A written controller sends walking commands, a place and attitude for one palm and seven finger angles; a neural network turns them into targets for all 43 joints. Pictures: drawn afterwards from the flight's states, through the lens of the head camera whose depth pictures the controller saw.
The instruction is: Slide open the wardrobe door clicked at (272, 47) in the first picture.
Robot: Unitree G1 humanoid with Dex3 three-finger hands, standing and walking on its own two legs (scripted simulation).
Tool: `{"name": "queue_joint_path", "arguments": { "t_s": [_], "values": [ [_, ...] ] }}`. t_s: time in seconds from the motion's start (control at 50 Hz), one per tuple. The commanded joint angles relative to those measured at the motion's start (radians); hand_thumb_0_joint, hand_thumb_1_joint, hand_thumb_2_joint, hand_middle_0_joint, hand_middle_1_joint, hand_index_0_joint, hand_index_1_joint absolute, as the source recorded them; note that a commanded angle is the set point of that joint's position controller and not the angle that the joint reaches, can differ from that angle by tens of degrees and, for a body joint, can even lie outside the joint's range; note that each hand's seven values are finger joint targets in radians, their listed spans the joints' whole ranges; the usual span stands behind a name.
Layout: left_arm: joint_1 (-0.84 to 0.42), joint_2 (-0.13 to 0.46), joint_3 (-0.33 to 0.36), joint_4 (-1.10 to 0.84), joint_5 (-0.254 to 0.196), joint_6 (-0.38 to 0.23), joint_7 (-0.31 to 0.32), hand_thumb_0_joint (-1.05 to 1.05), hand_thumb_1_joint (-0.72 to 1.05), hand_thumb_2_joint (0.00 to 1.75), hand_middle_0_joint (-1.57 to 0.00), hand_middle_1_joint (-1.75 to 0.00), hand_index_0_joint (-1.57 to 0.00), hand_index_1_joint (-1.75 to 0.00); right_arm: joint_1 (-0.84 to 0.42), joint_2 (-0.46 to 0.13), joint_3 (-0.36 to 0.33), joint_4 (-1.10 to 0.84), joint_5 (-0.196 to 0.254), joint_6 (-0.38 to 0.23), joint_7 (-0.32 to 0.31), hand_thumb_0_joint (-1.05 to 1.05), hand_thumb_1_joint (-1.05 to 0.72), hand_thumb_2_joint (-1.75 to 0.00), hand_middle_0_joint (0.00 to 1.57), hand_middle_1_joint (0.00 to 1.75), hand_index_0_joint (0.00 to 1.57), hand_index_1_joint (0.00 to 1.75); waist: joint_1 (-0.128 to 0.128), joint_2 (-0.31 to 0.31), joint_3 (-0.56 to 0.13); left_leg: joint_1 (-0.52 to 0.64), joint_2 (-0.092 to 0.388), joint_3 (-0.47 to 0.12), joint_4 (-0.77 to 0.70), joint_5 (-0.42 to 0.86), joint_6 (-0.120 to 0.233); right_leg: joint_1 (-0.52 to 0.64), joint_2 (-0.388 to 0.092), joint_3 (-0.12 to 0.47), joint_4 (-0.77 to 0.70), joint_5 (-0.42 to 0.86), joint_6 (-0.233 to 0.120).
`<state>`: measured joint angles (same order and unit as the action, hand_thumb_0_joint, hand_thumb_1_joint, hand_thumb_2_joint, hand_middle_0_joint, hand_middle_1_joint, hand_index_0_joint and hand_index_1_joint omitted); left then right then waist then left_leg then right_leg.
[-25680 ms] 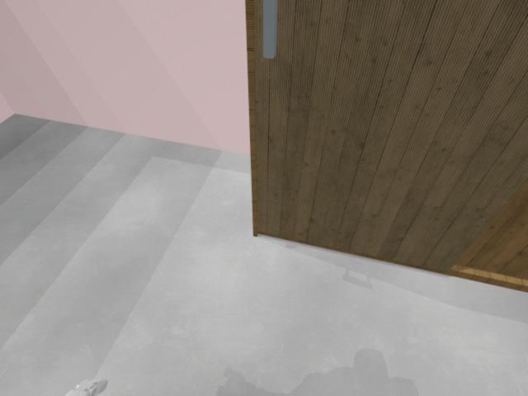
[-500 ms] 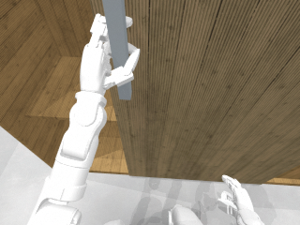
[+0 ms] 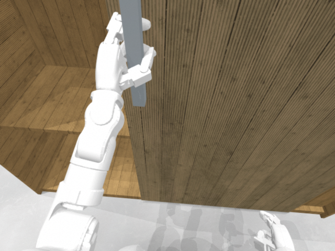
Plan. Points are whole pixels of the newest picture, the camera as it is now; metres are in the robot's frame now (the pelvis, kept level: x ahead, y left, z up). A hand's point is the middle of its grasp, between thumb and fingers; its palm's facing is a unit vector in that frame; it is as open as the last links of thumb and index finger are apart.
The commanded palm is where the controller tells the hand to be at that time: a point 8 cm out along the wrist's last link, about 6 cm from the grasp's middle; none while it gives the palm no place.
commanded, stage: step sideways, sliding the door along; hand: left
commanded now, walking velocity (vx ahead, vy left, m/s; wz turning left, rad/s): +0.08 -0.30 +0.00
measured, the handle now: (137, 49) +0.43 +0.10 +0.26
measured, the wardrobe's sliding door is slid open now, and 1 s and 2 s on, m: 0.60 0.70 0.70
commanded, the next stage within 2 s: stop walking and hold the door there in 0.70 s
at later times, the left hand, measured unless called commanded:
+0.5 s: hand (200, 69) +0.39 -0.02 +0.25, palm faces +0.14 -0.99 -0.05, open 6.6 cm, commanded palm +0.37 -0.01 +0.23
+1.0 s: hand (199, 68) +0.39 -0.02 +0.25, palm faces +0.37 -0.92 -0.16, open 6.5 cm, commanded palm +0.36 +0.03 +0.21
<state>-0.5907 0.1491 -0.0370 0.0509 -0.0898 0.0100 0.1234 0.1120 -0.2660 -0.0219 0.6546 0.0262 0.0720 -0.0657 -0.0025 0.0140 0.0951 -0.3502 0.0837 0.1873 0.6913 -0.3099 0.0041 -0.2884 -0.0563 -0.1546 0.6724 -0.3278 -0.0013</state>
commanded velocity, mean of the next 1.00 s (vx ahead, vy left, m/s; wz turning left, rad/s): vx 0.13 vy -0.17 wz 0.00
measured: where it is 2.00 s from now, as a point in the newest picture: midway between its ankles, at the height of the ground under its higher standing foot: outside the picture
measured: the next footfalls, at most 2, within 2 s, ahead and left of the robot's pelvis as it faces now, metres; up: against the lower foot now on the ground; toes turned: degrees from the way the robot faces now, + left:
right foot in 0.34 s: +0.07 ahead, -0.32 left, +0.00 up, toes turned -8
left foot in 0.54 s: +0.10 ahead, -0.07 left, +0.00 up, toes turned +14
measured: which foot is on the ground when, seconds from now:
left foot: down 0.00-0.34, up 0.36-0.52, down 0.54-0.98, up 1.00-1.00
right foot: down 0.00-0.00, up 0.02-0.32, down 0.34-0.54, up 0.56-0.96, down 0.98-1.00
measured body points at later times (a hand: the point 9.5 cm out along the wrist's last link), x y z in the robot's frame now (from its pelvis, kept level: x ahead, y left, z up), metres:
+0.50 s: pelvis +0.00 -0.15 +0.00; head +0.03 -0.15 +0.45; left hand +0.37 +0.03 +0.26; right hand +0.20 -0.38 -0.10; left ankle +0.04 -0.06 -0.68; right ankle +0.03 -0.32 -0.72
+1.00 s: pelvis +0.01 -0.27 +0.00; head +0.03 -0.26 +0.45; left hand +0.37 +0.02 +0.26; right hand +0.25 -0.45 -0.06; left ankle +0.06 -0.09 -0.71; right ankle +0.04 -0.44 -0.72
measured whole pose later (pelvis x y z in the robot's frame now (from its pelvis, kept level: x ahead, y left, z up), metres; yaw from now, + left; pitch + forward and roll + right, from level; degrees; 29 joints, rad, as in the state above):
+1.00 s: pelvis +0.01 -0.27 +0.00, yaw +2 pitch -3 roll -3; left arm -0.60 0.42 0.22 0.25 -0.08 -0.01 0.09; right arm 0.04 -0.17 0.06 0.58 0.05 -0.01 -0.03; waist 0.05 0.04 0.10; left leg -0.39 0.22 0.06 0.74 -0.34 -0.06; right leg -0.24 -0.08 -0.08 0.56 -0.21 0.06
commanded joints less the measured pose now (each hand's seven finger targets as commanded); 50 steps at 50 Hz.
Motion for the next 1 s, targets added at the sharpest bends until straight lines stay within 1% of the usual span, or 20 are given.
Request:
{"name": "queue_joint_path", "arguments": {
  "t_s": [0.0,0.02,0.06,0.16,0.28,0.34,0.36,0.42,0.48,0.5,0.52,0.54,0.58,0.7,0.78,0.8,0.82,0.9,0.94,0.98],
  "values": [
    [-0.522,0.055,-0.04,-0.208,0.007,-0.129,-0.042,0.0,0.9,0.9,-0.45,-1.4,-0.45,-1.4,-0.111,-0.074,-0.035,-0.177,0.003,-0.035,0.01,0.0,-0.9,-0.9,0.2,0.3,0.2,0.3,-0.008,0.259,-0.383,0.499,0.533,-0.726,-0.382,0.325,0.206,-0.361,0.001,0.226,0.538,-0.17,-0.017],
    [-0.556,0.041,-0.05,-0.216,-0.003,-0.125,-0.052,0.0,0.9,0.9,-0.45,-1.4,-0.45,-1.4,-0.164,-0.047,-0.012,-0.183,0.011,-0.044,0.023,0.0,-0.9,-0.9,0.2,0.3,0.2,0.3,0.009,0.151,-0.38,0.422,0.509,-0.642,-0.394,0.213,0.199,-0.348,-0.022,0.263,0.567,-0.118,-0.012],
    [-0.592,0.128,0.016,-0.258,0.013,-0.126,-0.039,0.0,0.9,0.9,-0.45,-1.4,-0.45,-1.4,-0.167,-0.077,-0.021,-0.166,0.004,-0.043,0.016,0.0,-0.9,-0.9,0.2,0.3,0.2,0.3,0.004,0.144,-0.309,0.318,0.471,-0.506,-0.383,0.243,0.174,-0.349,-0.065,0.247,0.532,-0.078,0.002],
    [-0.476,0.073,-0.021,-0.19,0.01,-0.106,-0.052,0.0,0.9,0.9,-0.45,-1.4,-0.45,-1.4,-0.115,-0.078,-0.024,-0.172,0.015,-0.043,0.01,0.0,-0.9,-0.9,0.2,0.3,0.2,0.3,-0.009,0.196,-0.319,0.227,0.34,-0.168,-0.382,0.186,0.096,-0.097,-0.031,0.088,0.174,-0.006,0.028],
    [-0.48,0.079,-0.019,-0.211,0.002,-0.108,-0.046,0.0,0.9,0.9,-0.45,-1.4,-0.45,-1.4,-0.113,-0.044,-0.009,-0.185,0.04,-0.074,0.02,0.0,-0.9,-0.9,0.2,0.3,0.2,0.3,0.01,0.113,-0.414,0.189,0.212,-0.062,-0.076,0.179,0.021,0.166,0.032,0.008,-0.203,0.05,0.027],
    [-0.506,0.161,0.005,-0.251,0.011,-0.091,-0.014,0.0,0.9,0.9,-0.45,-1.4,-0.45,-1.4,-0.176,0.008,0.009,-0.187,0.03,-0.095,0.009,0.0,-0.9,-0.9,0.2,0.3,0.2,0.3,0.058,-0.326,-0.369,-0.249,-0.003,-0.079,0.444,-0.366,-0.041,0.329,-0.315,0.387,-0.337,0.433,-0.166],
    [-0.535,0.128,-0.027,-0.28,0.01,-0.094,-0.007,0.0,0.9,0.9,-0.45,-1.4,-0.45,-1.4,-0.183,0.016,0.017,-0.169,0.015,-0.107,0.009,0.0,-0.9,-0.9,0.2,0.3,0.2,0.3,0.059,-0.225,-0.355,-0.265,0.015,-0.116,0.504,-0.355,-0.035,0.323,-0.329,0.358,-0.297,0.566,-0.185],
    [-0.586,0.07,-0.056,-0.307,0.011,-0.081,-0.008,0.0,0.9,0.9,-0.45,-1.4,-0.45,-1.4,-0.159,-0.02,-0.004,-0.131,0.026,-0.096,0.0,0.0,-0.9,-0.9,0.2,0.3,0.2,0.3,0.023,-0.351,-0.367,-0.241,0.027,-0.113,0.393,-0.286,-0.036,0.381,-0.264,0.264,-0.191,0.619,-0.199],
    [-0.587,0.03,-0.077,-0.261,0.009,-0.099,-0.025,0.0,0.9,0.9,-0.45,-1.4,-0.45,-1.4,-0.102,-0.039,-0.019,-0.118,0.019,-0.066,0.009,0.0,-0.9,-0.9,0.2,0.3,0.2,0.3,-0.034,-0.218,-0.415,0.154,0.006,-0.028,-0.142,0.044,-0.034,0.181,-0.146,0.055,0.004,0.498,-0.107],
    [-0.589,0.028,-0.089,-0.292,0.002,-0.117,-0.037,0.0,0.9,0.9,-0.45,-1.4,-0.45,-1.4,-0.094,-0.083,-0.043,-0.132,0.015,-0.062,0.009,0.0,-0.9,-0.9,0.2,0.3,0.2,0.3,-0.059,0.005,-0.432,0.422,0.113,-0.164,-0.252,0.242,-0.003,-0.073,-0.088,0.041,0.213,0.303,-0.05],
    [-0.58,-0.045,-0.143,-0.265,-0.006,-0.123,-0.051,0.0,0.9,0.9,-0.45,-1.4,-0.45,-1.4,-0.097,-0.123,-0.058,-0.16,0.007,-0.056,0.015,0.0,-0.9,-0.9,0.2,0.3,0.2,0.3,-0.039,0.302,-0.44,0.57,0.43,-0.605,-0.301,0.594,0.106,-0.366,0.027,0.094,0.447,-0.201,0.015],
    [-0.625,-0.082,-0.183,-0.251,0.0,-0.118,-0.059,0.0,0.9,0.9,-0.45,-1.4,-0.45,-1.4,-0.133,-0.082,-0.034,-0.182,0.022,-0.059,0.037,0.0,-0.9,-0.9,0.2,0.3,0.2,0.3,-0.019,0.207,-0.438,0.509,0.51,-0.672,-0.334,0.479,0.158,-0.334,-0.018,0.235,0.579,-0.176,-0.007],
    [-0.743,-0.065,-0.189,-0.34,-0.008,-0.116,-0.062,0.0,0.9,0.9,-0.45,-1.4,-0.45,-1.4,-0.179,-0.075,-0.029,-0.194,0.039,-0.064,0.055,0.0,-0.9,-0.9,0.2,0.3,0.2,0.3,-0.013,0.118,-0.393,0.321,0.458,-0.524,-0.362,0.138,0.138,-0.305,-0.046,0.244,0.596,-0.125,0.002],
    [-0.663,-0.082,-0.212,-0.279,0.015,-0.087,-0.071,0.0,0.9,0.9,-0.45,-1.4,-0.45,-1.4,-0.12,-0.093,-0.048,-0.192,0.03,-0.082,0.053,0.0,-0.9,-0.9,0.2,0.3,0.2,0.3,-0.017,0.203,-0.387,0.369,0.313,-0.194,-0.326,0.329,0.059,-0.23,-0.027,0.129,0.409,-0.006,0.026],
    [-0.625,-0.07,-0.193,-0.257,0.004,-0.081,-0.074,0.0,0.9,0.9,-0.45,-1.4,-0.45,-1.4,-0.095,-0.081,-0.039,-0.197,0.033,-0.095,0.05,0.0,-0.9,-0.9,0.2,0.3,0.2,0.3,-0.03,0.268,-0.453,0.501,0.309,-0.165,-0.278,0.535,0.07,-0.199,-0.002,0.079,0.255,-0.063,0.042],
    [-0.374,0.464,0.352,0.052,0.04,-0.071,-0.019,0.0,0.9,0.9,-0.45,-1.4,-0.45,-1.4,-0.041,-0.124,-0.055,-0.13,0.023,-0.078,0.022,0.0,-0.9,-0.9,0.2,0.3,0.2,0.3,-0.004,0.27,-0.488,0.517,0.287,-0.138,-0.258,0.624,0.073,-0.201,0.022,0.058,0.241,-0.085,0.054],
    [-0.372,0.29,0.178,-0.02,0.022,-0.079,-0.044,0.0,0.9,0.9,-0.45,-1.4,-0.45,-1.4,-0.042,-0.098,-0.04,-0.168,0.013,-0.064,0.026,0.0,-0.9,-0.9,0.2,0.3,0.2,0.3,-0.012,0.293,-0.47,0.486,0.284,-0.168,-0.206,0.669,0.09,-0.169,0.029,0.04,0.126,-0.108,0.05],
    [-0.382,0.351,0.213,-0.053,0.021,-0.105,-0.046,0.0,0.9,0.9,-0.45,-1.4,-0.45,-1.4,-0.068,-0.092,-0.013,-0.167,0.029,-0.107,0.026,0.0,-0.9,-0.9,0.2,0.3,0.2,0.3,0.001,0.243,-0.43,0.298,0.18,-0.094,-0.084,0.433,0.018,0.116,0.044,0.021,-0.281,0.152,0.041],
    [-0.315,0.49,0.296,-0.021,0.034,-0.11,-0.029,0.0,0.9,0.9,-0.45,-1.4,-0.45,-1.4,-0.084,-0.041,0.005,-0.176,0.031,-0.114,0.017,0.0,-0.9,-0.9,0.2,0.3,0.2,0.3,0.003,-0.189,-0.432,-0.083,0.027,-0.044,0.175,-0.094,-0.04,0.387,-0.247,0.316,-0.277,0.71,-0.075],
    [-0.29,0.599,0.424,0.044,0.038,-0.091,-0.019,0.0,0.9,0.9,-0.45,-1.4,-0.45,-1.4,-0.121,-0.045,0.023,-0.155,0.015,-0.142,-0.004,0.0,-0.9,-0.9,0.2,0.3,0.2,0.3,0.027,-0.168,-0.398,-0.187,-0.019,-0.136,0.33,-0.235,-0.036,0.38,-0.327,0.341,-0.251,1.039,-0.107]
  ]
}}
